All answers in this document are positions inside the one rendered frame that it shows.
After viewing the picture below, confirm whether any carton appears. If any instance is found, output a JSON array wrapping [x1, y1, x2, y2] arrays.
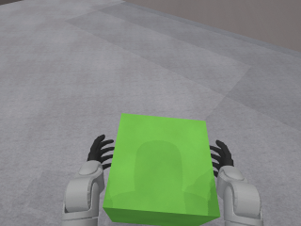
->
[[103, 113, 221, 226]]

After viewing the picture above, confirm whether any robot right forearm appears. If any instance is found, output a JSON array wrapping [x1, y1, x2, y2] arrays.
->
[[216, 165, 264, 226]]

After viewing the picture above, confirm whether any right robot hand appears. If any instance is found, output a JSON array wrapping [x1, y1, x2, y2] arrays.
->
[[209, 140, 234, 178]]

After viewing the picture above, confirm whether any robot left forearm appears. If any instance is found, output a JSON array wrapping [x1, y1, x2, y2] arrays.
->
[[60, 160, 105, 226]]

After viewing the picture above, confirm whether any left robot hand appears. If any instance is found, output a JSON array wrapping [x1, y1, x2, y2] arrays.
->
[[87, 134, 115, 170]]

